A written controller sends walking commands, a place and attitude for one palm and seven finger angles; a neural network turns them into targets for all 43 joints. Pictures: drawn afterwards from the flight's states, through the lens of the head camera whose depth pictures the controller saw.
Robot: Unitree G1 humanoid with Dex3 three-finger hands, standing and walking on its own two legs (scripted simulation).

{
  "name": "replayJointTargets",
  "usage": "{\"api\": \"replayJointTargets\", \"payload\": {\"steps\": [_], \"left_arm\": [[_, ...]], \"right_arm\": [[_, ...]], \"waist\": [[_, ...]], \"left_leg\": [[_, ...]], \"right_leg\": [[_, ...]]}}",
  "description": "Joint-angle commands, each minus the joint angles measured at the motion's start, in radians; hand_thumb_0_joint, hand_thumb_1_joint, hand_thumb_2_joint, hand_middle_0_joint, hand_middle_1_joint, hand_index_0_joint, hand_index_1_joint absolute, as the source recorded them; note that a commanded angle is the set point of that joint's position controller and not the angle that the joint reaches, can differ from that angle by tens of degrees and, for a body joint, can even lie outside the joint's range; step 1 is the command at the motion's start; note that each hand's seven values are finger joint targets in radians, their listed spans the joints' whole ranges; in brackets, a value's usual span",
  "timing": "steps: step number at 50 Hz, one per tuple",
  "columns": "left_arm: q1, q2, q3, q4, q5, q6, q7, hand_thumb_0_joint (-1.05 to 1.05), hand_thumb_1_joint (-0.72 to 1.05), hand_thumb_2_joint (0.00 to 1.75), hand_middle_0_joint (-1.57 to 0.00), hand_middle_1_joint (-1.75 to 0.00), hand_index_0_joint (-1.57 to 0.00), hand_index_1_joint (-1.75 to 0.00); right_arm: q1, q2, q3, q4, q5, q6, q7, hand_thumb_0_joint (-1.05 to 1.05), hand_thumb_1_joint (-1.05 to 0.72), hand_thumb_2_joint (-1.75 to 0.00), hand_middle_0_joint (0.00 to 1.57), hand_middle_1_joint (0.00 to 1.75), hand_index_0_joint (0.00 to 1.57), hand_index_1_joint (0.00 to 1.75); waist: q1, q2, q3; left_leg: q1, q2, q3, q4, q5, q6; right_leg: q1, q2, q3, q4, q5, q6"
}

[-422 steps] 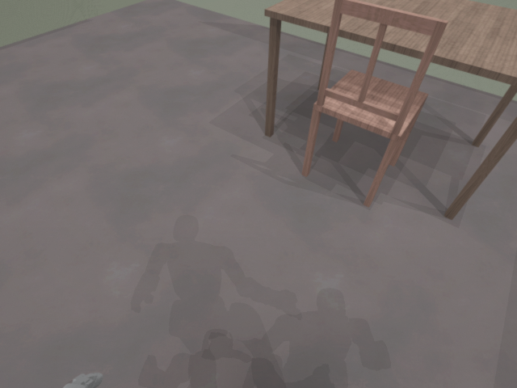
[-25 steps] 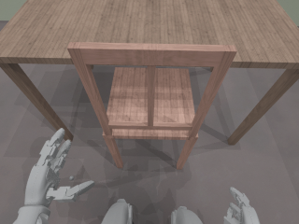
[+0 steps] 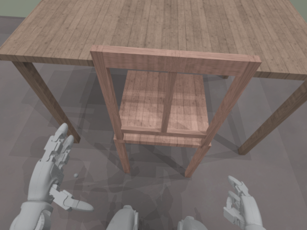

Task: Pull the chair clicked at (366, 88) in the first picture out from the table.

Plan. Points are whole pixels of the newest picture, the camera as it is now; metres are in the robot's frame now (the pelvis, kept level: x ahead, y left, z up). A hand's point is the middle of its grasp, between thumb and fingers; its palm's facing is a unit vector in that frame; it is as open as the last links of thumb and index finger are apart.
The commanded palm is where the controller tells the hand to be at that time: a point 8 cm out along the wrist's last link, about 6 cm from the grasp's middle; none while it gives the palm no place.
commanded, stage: raise the hand toward the chair's back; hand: left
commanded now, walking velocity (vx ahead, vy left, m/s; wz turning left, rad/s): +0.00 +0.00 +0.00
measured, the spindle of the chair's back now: (167, 106) +0.47 -0.01 +0.00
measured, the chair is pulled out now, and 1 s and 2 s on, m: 0.00 0.00 0.00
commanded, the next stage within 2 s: aim the fingers beside a spindle in 0.68 s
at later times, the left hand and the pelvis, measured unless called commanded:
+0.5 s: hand (76, 167) +0.25 +0.20 +0.04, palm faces +0.00 -1.00 -0.06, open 16.9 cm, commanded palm +0.22 +0.26 +0.05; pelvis +0.00 +0.00 +0.01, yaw +0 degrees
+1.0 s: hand (85, 165) +0.26 +0.18 +0.04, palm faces -0.01 -1.00 -0.05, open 16.9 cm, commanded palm +0.23 +0.24 +0.04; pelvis +0.01 -0.01 +0.00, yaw +0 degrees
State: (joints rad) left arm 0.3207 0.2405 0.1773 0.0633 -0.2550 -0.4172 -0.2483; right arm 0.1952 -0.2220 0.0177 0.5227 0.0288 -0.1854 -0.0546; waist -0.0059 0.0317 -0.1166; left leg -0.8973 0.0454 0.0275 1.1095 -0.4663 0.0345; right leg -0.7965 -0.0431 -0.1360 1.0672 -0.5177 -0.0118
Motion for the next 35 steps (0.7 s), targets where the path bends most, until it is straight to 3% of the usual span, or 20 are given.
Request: {"api": "replayJointTargets", "payload": {"steps": [1, 4, 5, 8, 11, 14, 18, 23, 25, 28, 35], "left_arm": [[-0.073, 0.129, 0.082, -0.187, -0.018, -0.067, -0.007, 0.00, -0.50, 0.30, -0.06, -0.08, -0.06, -0.08], [-0.089, 0.140, 0.092, -0.163, -0.022, -0.059, -0.013, 0.00, -0.50, 0.30, -0.06, -0.08, -0.06, -0.08], [-0.106, 0.147, 0.095, -0.179, -0.025, -0.063, -0.016, 0.00, -0.50, 0.30, -0.06, -0.08, -0.06, -0.08], [-0.105, 0.175, 0.127, -0.153, -0.029, -0.059, -0.017, 0.00, -0.50, 0.30, -0.06, -0.08, -0.06, -0.08], [-0.102, 0.146, 0.108, -0.146, -0.038, -0.063, -0.023, 0.00, -0.50, 0.30, -0.06, -0.08, -0.06, -0.08], [-0.090, 0.146, 0.108, -0.114, -0.036, -0.058, -0.024, 0.00, -0.50, 0.30, -0.06, -0.08, -0.06, -0.08], [-0.098, 0.173, 0.125, -0.140, -0.030, -0.074, -0.015, 0.00, -0.50, 0.30, -0.06, -0.08, -0.06, -0.08], [-0.097, 0.170, 0.132, -0.119, -0.033, -0.083, -0.008, 0.00, -0.50, 0.30, -0.06, -0.08, -0.06, -0.08], [-0.114, 0.156, 0.115, -0.134, -0.036, -0.087, -0.014, 0.00, -0.50, 0.30, -0.06, -0.08, -0.06, -0.08], [-0.104, 0.165, 0.122, -0.125, -0.032, -0.086, -0.014, 0.00, -0.50, 0.30, -0.06, -0.08, -0.06, -0.08], [-0.114, 0.153, 0.114, -0.133, -0.037, -0.077, -0.026, 0.00, -0.50, 0.30, -0.06, -0.08, -0.06, -0.08]], "right_arm": [[-0.001, -0.157, -0.070, -0.123, 0.004, -0.043, -0.011, 0.00, -0.90, -0.90, 0.20, 0.30, 0.20, 0.30], [0.001, -0.163, -0.069, -0.122, 0.006, -0.043, -0.011, 0.00, -0.90, -0.90, 0.20, 0.30, 0.20, 0.30], [0.000, -0.164, -0.069, -0.120, 0.006, -0.046, -0.011, 0.00, -0.90, -0.90, 0.20, 0.30, 0.20, 0.30], [0.003, -0.166, -0.070, -0.113, 0.007, -0.050, -0.013, 0.00, -0.90, -0.90, 0.20, 0.30, 0.20, 0.30], [0.008, -0.166, -0.070, -0.111, 0.008, -0.054, -0.010, 0.00, -0.90, -0.90, 0.20, 0.30, 0.20, 0.30], [0.010, -0.169, -0.072, -0.110, 0.009, -0.052, -0.007, 0.00, -0.90, -0.90, 0.20, 0.30, 0.20, 0.30], [0.012, -0.170, -0.076, -0.107, 0.007, -0.057, -0.003, 0.00, -0.90, -0.90, 0.20, 0.30, 0.20, 0.30], [0.012, -0.168, -0.076, -0.105, 0.006, -0.055, -0.003, 0.00, -0.90, -0.90, 0.20, 0.30, 0.20, 0.30], [0.011, -0.168, -0.075, -0.108, 0.007, -0.057, -0.002, 0.00, -0.90, -0.90, 0.20, 0.30, 0.20, 0.30], [0.014, -0.169, -0.076, -0.104, 0.006, -0.057, -0.003, 0.00, -0.90, -0.90, 0.20, 0.30, 0.20, 0.30], [0.010, -0.163, -0.075, -0.108, 0.008, -0.054, -0.003, 0.00, -0.90, -0.90, 0.20, 0.30, 0.20, 0.30]], "waist": [[-0.020, 0.035, -0.228], [-0.021, 0.026, -0.220], [-0.020, 0.049, -0.228], [-0.015, 0.019, -0.232], [-0.018, 0.029, -0.230], [-0.016, 0.019, -0.204], [-0.010, 0.044, -0.228], [-0.013, 0.012, -0.219], [-0.018, 0.043, -0.220], [-0.019, 0.011, -0.232], [-0.022, 0.018, -0.234]], "left_leg": [[0.269, -0.019, -0.089, -0.190, 0.214, -0.017], [0.261, -0.020, -0.091, -0.202, 0.193, -0.016], [0.271, -0.020, -0.091, -0.204, 0.190, -0.017], [0.263, -0.022, -0.090, -0.209, 0.197, -0.015], [0.276, -0.022, -0.087, -0.215, 0.209, -0.017], [0.258, -0.024, -0.085, -0.220, 0.199, -0.016], [0.269, -0.024, -0.082, -0.216, 0.216, -0.016], [0.247, -0.027, -0.073, -0.209, 0.199, -0.013], [0.257, -0.028, -0.071, -0.206, 0.200, -0.013], [0.251, -0.027, -0.072, -0.198, 0.219, -0.012], [0.259, -0.029, -0.068, -0.191, 0.230, -0.010]], "right_leg": [[0.042, 0.053, 0.044, -0.157, 0.176, -0.009], [0.047, 0.054, 0.044, -0.166, 0.158, -0.008], [0.045, 0.053, 0.046, -0.168, 0.153, -0.009], [0.072, 0.054, 0.049, -0.179, 0.159, -0.008], [0.072, 0.054, 0.046, -0.183, 0.168, -0.007], [0.073, 0.055, 0.047, -0.186, 0.163, -0.008], [0.080, 0.053, 0.052, -0.182, 0.174, -0.009], [0.088, 0.053, 0.059, -0.187, 0.169, -0.006], [0.079, 0.051, 0.061, -0.187, 0.176, -0.006], [0.092, 0.052, 0.062, -0.181, 0.199, -0.005], [0.093, 0.051, 0.065, -0.183, 0.219, -0.003]]}}
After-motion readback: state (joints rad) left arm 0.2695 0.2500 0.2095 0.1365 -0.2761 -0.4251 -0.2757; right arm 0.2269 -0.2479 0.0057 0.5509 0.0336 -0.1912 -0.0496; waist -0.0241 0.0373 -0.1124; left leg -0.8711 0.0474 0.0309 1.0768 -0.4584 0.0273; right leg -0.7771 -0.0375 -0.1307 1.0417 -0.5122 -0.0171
